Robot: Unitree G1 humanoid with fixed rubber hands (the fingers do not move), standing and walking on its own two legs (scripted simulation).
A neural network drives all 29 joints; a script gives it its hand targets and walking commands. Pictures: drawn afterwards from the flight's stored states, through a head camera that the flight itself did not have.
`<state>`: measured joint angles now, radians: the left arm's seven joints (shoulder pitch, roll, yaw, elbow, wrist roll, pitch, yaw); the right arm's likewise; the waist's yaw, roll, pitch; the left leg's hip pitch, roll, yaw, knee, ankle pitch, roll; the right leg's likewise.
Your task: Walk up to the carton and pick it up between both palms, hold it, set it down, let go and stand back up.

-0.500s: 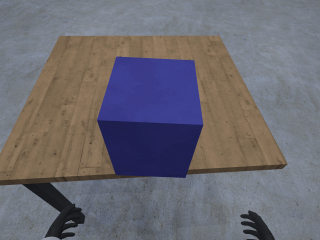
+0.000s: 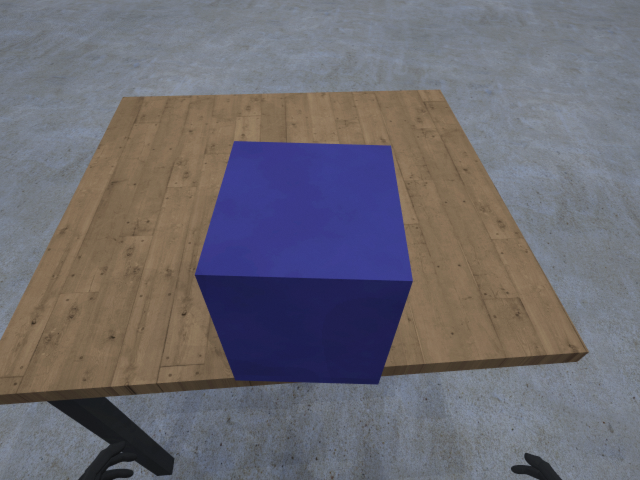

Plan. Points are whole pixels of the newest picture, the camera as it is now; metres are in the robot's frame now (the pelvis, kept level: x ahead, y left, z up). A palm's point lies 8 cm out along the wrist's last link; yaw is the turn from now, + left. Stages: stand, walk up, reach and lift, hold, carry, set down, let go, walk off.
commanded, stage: stand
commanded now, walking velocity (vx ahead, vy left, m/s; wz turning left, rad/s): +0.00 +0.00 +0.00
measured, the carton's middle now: (309, 268) +0.36 +0.03 +0.06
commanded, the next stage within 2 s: none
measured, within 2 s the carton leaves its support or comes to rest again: neither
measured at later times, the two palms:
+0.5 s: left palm out of the picture +0.08 +0.31 -0.10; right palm out of the picture +0.08 -0.30 -0.10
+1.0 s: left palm out of the picture +0.04 +0.31 -0.11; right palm out of the picture +0.05 -0.30 -0.11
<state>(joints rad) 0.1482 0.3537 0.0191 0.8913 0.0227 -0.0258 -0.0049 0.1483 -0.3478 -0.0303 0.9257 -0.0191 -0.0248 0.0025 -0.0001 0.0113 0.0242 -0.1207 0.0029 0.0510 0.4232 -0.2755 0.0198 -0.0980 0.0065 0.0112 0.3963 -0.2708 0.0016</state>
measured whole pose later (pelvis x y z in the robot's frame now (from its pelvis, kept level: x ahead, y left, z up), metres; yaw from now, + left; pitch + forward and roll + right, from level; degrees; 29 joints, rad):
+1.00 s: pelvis -0.03 +0.00 +0.01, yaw +0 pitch -3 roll +0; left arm 0.13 0.37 0.01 1.07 0.02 -0.02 0.00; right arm 0.10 -0.36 -0.01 1.09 -0.01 -0.02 0.00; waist -0.01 0.00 0.06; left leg -0.10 -0.01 0.06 0.32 -0.18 0.03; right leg -0.08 0.00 0.02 0.30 -0.17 0.01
